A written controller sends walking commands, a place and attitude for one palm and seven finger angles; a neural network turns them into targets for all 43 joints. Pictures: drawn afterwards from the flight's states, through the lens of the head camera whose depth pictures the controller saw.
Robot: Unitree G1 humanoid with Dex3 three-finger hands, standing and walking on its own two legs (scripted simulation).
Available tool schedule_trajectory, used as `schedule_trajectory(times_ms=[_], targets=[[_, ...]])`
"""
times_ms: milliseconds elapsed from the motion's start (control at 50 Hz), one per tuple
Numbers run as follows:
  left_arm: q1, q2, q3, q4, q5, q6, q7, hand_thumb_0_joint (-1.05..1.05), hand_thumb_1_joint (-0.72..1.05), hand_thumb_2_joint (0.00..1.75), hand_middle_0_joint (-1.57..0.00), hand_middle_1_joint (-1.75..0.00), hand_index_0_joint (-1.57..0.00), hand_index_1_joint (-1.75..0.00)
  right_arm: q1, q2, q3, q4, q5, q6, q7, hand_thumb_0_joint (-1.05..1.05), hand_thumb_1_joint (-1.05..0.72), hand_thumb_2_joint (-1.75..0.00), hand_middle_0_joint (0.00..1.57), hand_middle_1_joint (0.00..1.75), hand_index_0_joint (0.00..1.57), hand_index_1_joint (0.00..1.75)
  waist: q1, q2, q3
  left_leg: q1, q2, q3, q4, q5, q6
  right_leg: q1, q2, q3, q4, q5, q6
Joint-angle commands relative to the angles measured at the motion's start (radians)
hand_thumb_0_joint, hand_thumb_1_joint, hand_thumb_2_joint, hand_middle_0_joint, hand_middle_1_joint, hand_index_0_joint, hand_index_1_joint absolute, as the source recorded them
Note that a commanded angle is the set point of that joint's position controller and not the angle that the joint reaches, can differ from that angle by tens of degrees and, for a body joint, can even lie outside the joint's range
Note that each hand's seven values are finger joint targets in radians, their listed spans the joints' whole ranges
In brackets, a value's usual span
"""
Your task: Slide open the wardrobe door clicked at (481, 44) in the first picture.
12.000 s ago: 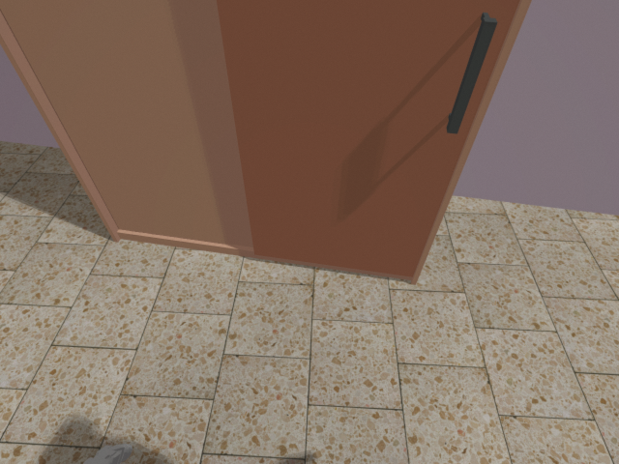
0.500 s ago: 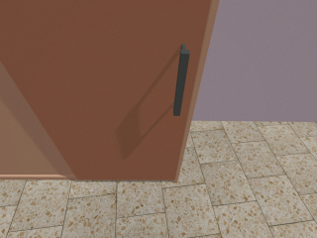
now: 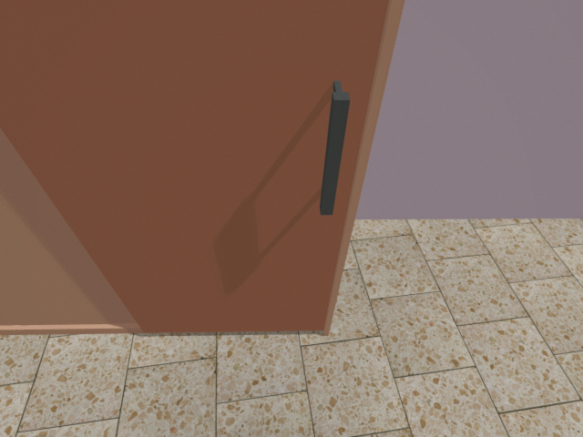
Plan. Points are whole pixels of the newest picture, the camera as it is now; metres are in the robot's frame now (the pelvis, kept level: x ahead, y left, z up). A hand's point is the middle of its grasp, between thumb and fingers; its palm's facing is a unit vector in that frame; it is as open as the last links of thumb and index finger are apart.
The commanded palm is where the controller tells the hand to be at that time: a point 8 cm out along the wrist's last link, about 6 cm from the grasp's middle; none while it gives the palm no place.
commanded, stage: look again from close up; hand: right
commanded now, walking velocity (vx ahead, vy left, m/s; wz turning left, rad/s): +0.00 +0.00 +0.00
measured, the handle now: (331, 154) +0.56 -0.03 +0.08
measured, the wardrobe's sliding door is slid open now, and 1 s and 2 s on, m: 0.00 0.00 0.00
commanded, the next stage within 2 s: shuffle to correct the standing spot in 0.02 s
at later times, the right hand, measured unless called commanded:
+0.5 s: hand out of the picture +0.03 -0.14 -0.18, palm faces +0.04 +0.98 -0.18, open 7.3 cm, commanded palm none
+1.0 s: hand out of the picture +0.09 -0.16 -0.18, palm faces -0.01 +0.98 -0.21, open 7.3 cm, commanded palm none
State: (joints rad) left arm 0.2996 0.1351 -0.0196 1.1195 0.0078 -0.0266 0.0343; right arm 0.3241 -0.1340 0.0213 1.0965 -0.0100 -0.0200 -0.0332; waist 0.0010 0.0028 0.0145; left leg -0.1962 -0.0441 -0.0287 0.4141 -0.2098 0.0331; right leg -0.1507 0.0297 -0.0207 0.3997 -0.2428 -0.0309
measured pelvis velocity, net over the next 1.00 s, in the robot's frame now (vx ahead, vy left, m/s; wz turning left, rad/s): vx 0.06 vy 0.02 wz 0.06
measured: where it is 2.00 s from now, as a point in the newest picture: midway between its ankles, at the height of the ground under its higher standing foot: outside the picture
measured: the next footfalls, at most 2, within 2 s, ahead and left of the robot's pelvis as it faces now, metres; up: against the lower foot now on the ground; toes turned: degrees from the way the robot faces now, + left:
right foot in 0.68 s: +0.16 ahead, -0.08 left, +0.00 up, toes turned -1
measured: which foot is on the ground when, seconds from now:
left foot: down 0.00-1.00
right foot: down 0.00-0.42, up 0.44-0.66, down 0.68-1.00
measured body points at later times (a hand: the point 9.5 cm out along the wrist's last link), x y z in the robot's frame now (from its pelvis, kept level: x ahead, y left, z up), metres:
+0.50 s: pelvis +0.05 +0.03 -0.01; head +0.06 +0.03 +0.44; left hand +0.01 +0.25 -0.17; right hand +0.03 -0.19 -0.17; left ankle +0.01 +0.10 -0.74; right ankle -0.02 -0.08 -0.71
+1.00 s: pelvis +0.06 +0.02 -0.01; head +0.08 +0.01 +0.44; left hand +0.13 +0.24 -0.16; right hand +0.09 -0.21 -0.17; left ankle +0.01 +0.10 -0.74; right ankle +0.12 -0.08 -0.74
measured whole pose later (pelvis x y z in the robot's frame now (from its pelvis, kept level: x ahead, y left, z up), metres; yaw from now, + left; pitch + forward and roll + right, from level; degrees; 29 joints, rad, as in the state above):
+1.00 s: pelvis +0.06 +0.02 -0.01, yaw +3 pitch +0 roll +0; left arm 0.17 0.13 0.02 1.01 0.01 0.00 0.05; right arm 0.29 -0.16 -0.02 1.01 -0.02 0.00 -0.05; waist -0.01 0.01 0.05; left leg -0.14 -0.06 0.00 0.50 -0.35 0.05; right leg -0.32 -0.01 -0.08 0.52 -0.20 -0.03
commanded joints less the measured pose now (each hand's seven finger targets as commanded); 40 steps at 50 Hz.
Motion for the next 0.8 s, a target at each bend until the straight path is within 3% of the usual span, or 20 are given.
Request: schedule_trajectory(times_ms=[0, 120, 200, 240, 280, 340, 360, 380, 400, 420, 440, 460, 500, 560, 600, 620, 640, 660, 720, 780], targets=[[0.08, 0.096, 0.016, -0.019, 0.001, -0.012, 0.009, 0.0, 0.9, 0.9, -0.2, -0.3, -0.2, -0.3, 0.064, -0.091, -0.019, -0.033, 0.002, -0.015, -0.008, 0.0, -0.9, -0.9, 0.2, 0.3, 0.2, 0.3, 0.001, 0.002, 0.046, 0.003, 0.123, -0.115, -0.064, 0.125, 0.018, -0.042, -0.122, 0.09, -0.073, 0.116, -0.004], [0.083, 0.088, 0.015, -0.013, 0.003, -0.01, 0.01, 0.0, 0.9, 0.9, -0.2, -0.3, -0.2, -0.3, 0.071, -0.081, -0.02, -0.026, 0.002, -0.011, -0.006, 0.0, -0.9, -0.9, 0.2, 0.3, 0.2, 0.3, 0.001, 0.008, 0.05, -0.006, 0.116, -0.109, -0.058, 0.079, 0.017, -0.03, -0.127, 0.086, -0.075, 0.075, -0.004], [0.083, 0.128, 0.039, -0.023, 0.011, 0.005, 0.01, 0.0, 0.9, 0.9, -0.2, -0.3, -0.2, -0.3, 0.059, -0.079, -0.04, -0.051, -0.01, 0.009, 0.012, 0.0, -0.9, -0.9, 0.2, 0.3, 0.2, 0.3, 0.005, -0.033, 0.125, -0.127, 0.061, -0.081, 0.022, -0.178, 0.023, -0.075, -0.192, 0.149, -0.133, -0.265, -0.038], [0.09, 0.159, 0.054, -0.039, 0.015, 0.008, 0.011, 0.0, 0.9, 0.9, -0.2, -0.3, -0.2, -0.3, 0.054, -0.071, -0.05, -0.075, -0.018, 0.015, 0.022, 0.0, -0.9, -0.9, 0.2, 0.3, 0.2, 0.3, 0.008, -0.094, 0.161, -0.189, 0.025, -0.034, 0.139, -0.193, 0.017, -0.101, -0.267, 0.25, -0.201, -0.396, -0.087], [0.089, 0.168, 0.063, -0.053, 0.014, 0.005, 0.013, 0.0, 0.9, 0.9, -0.2, -0.3, -0.2, -0.3, 0.055, -0.058, -0.056, -0.088, -0.027, 0.013, 0.029, 0.0, -0.9, -0.9, 0.2, 0.3, 0.2, 0.3, 0.001, -0.075, 0.155, -0.197, 0.033, -0.006, 0.194, -0.162, 0.013, -0.103, -0.314, 0.288, -0.191, -0.347, -0.127], [0.079, 0.147, 0.063, -0.066, 0.015, -0.005, 0.015, 0.0, 0.9, 0.9, -0.2, -0.3, -0.2, -0.3, 0.119, -0.051, -0.063, -0.077, -0.023, 0.001, 0.033, 0.0, -0.9, -0.9, 0.2, 0.3, 0.2, 0.3, -0.022, -0.024, 0.092, -0.056, 0.066, -0.029, 0.068, -0.094, 0.023, -0.136, -0.247, 0.168, -0.053, -0.157, -0.092], [0.072, 0.127, 0.058, -0.073, 0.013, -0.01, 0.016, 0.0, 0.9, 0.9, -0.2, -0.3, -0.2, -0.3, 0.16, -0.068, -0.069, -0.064, -0.021, -0.004, 0.029, 0.0, -0.9, -0.9, 0.2, 0.3, 0.2, 0.3, -0.036, 0.043, 0.076, 0.043, 0.109, -0.105, 0.029, -0.064, 0.045, -0.216, -0.187, 0.093, 0.04, -0.147, -0.061], [0.057, 0.089, 0.051, -0.08, 0.01, -0.013, 0.015, 0.0, 0.9, 0.9, -0.2, -0.3, -0.2, -0.3, 0.205, -0.098, -0.074, -0.044, -0.021, -0.01, 0.022, 0.0, -0.9, -0.9, 0.2, 0.3, 0.2, 0.3, -0.05, 0.204, 0.077, 0.144, 0.189, -0.237, -0.038, 0.039, 0.089, -0.32, -0.094, -0.022, 0.207, -0.144, -0.022], [0.027, 0.069, 0.044, -0.095, 0.012, -0.016, 0.012, 0.0, 0.9, 0.9, -0.2, -0.3, -0.2, -0.3, 0.265, -0.128, -0.085, -0.022, -0.015, -0.014, 0.013, 0.0, -0.9, -0.9, 0.2, 0.3, 0.2, 0.3, -0.068, 0.298, 0.053, 0.23, 0.292, -0.365, -0.106, 0.225, 0.142, -0.418, -0.04, -0.094, 0.401, -0.265, 0.006], [-0.023, 0.077, 0.046, -0.111, 0.012, -0.017, 0.012, 0.0, 0.9, 0.9, -0.2, -0.3, -0.2, -0.3, 0.296, -0.118, -0.081, -0.013, -0.012, -0.016, 0.006, 0.0, -0.9, -0.9, 0.2, 0.3, 0.2, 0.3, -0.086, 0.233, 0.052, 0.248, 0.339, -0.401, -0.104, 0.433, 0.206, -0.47, -0.056, -0.046, 0.55, -0.341, 0.007], [-0.039, 0.067, 0.049, -0.114, 0.008, -0.018, 0.01, 0.0, 0.9, 0.9, -0.2, -0.3, -0.2, -0.3, 0.287, -0.108, -0.08, -0.013, -0.014, -0.019, 0.0, 0.0, -0.9, -0.9, 0.2, 0.3, 0.2, 0.3, -0.073, 0.131, 0.043, 0.264, 0.349, -0.374, -0.084, 0.516, 0.254, -0.502, -0.07, -0.024, 0.632, -0.335, 0.011], [-0.049, 0.059, 0.049, -0.11, 0.007, -0.016, 0.006, 0.0, 0.9, 0.9, -0.2, -0.3, -0.2, -0.3, 0.264, -0.103, -0.078, -0.022, -0.014, -0.021, -0.004, 0.0, -0.9, -0.9, 0.2, 0.3, 0.2, 0.3, -0.06, 0.05, 0.03, 0.263, 0.338, -0.33, -0.073, 0.549, 0.263, -0.5, -0.082, -0.013, 0.652, -0.314, 0.015], [-0.041, 0.026, 0.04, -0.1, 0.004, -0.005, 0.001, 0.0, 0.9, 0.9, -0.2, -0.3, -0.2, -0.3, 0.207, -0.084, -0.069, -0.04, -0.014, -0.024, -0.014, 0.0, -0.9, -0.9, 0.2, 0.3, 0.2, 0.3, -0.028, 0.001, 0.028, 0.197, 0.294, -0.214, -0.067, 0.682, 0.216, -0.417, -0.089, -0.015, 0.556, -0.251, 0.032], [-0.016, 0.002, 0.031, -0.079, -0.011, 0.01, 0.002, 0.0, 0.9, 0.9, -0.2, -0.3, -0.2, -0.3, 0.154, -0.08, -0.052, -0.049, -0.015, -0.023, -0.015, 0.0, -0.9, -0.9, 0.2, 0.3, 0.2, 0.3, -0.003, 0.06, 0.029, 0.079, 0.229, -0.124, -0.054, 0.726, 0.155, -0.223, -0.067, -0.039, 0.314, -0.119, 0.039], [0.019, 0.007, 0.032, -0.064, -0.014, 0.013, 0.008, 0.0, 0.9, 0.9, -0.2, -0.3, -0.2, -0.3, 0.132, -0.086, -0.048, -0.052, -0.008, -0.018, -0.018, 0.0, -0.9, -0.9, 0.2, 0.3, 0.2, 0.3, 0.016, 0.074, 0.017, 0.036, 0.18, -0.085, 0.005, 0.697, 0.084, -0.086, -0.049, -0.041, 0.132, 0.058, 0.036], [0.044, 0.023, 0.038, -0.061, -0.013, 0.012, 0.015, 0.0, 0.9, 0.9, -0.2, -0.3, -0.2, -0.3, 0.122, -0.085, -0.048, -0.053, -0.004, -0.014, -0.021, 0.0, -0.9, -0.9, 0.2, 0.3, 0.2, 0.3, 0.029, 0.08, 0.01, 0.004, 0.166, -0.079, 0.04, 0.639, 0.041, -0.012, -0.072, -0.023, 0.051, 0.203, 0.024], [0.05, 0.063, 0.042, -0.065, -0.007, 0.005, 0.021, 0.0, 0.9, 0.9, -0.2, -0.3, -0.2, -0.3, 0.144, -0.066, -0.047, -0.056, -0.002, -0.004, -0.023, 0.0, -0.9, -0.9, 0.2, 0.3, 0.2, 0.3, 0.015, 0.022, -0.011, -0.043, 0.134, -0.07, 0.059, 0.504, -0.004, 0.061, -0.145, 0.029, 0.079, 0.47, -0.01], [0.046, 0.089, 0.047, -0.07, -0.005, 0.008, 0.026, 0.0, 0.9, 0.9, -0.2, -0.3, -0.2, -0.3, 0.165, -0.046, -0.045, -0.056, -0.005, 0.004, -0.031, 0.0, -0.9, -0.9, 0.2, 0.3, 0.2, 0.3, 0.004, -0.012, -0.005, -0.079, 0.109, -0.068, 0.038, 0.328, -0.032, 0.084, -0.203, 0.061, 0.113, 0.609, -0.044], [0.018, 0.101, 0.048, -0.087, -0.007, 0.013, 0.034, 0.0, 0.9, 0.9, -0.2, -0.3, -0.2, -0.3, 0.163, -0.056, -0.043, -0.062, -0.008, 0.012, -0.035, 0.0, -0.9, -0.9, 0.2, 0.3, 0.2, 0.3, -0.004, -0.116, 0.0, -0.064, 0.092, -0.051, 0.052, 0.197, -0.047, 0.071, -0.241, 0.103, 0.121, 0.755, -0.08], [-0.013, 0.105, 0.057, -0.111, -0.005, 0.018, 0.034, 0.0, 0.9, 0.9, -0.2, -0.3, -0.2, -0.3, 0.148, -0.071, -0.047, -0.07, -0.01, 0.011, -0.031, 0.0, -0.9, -0.9, 0.2, 0.3, 0.2, 0.3, -0.005, -0.034, -0.038, -0.035, 0.108, -0.064, 0.045, 0.311, -0.044, 0.068, -0.21, 0.086, 0.141, 0.671, -0.063]])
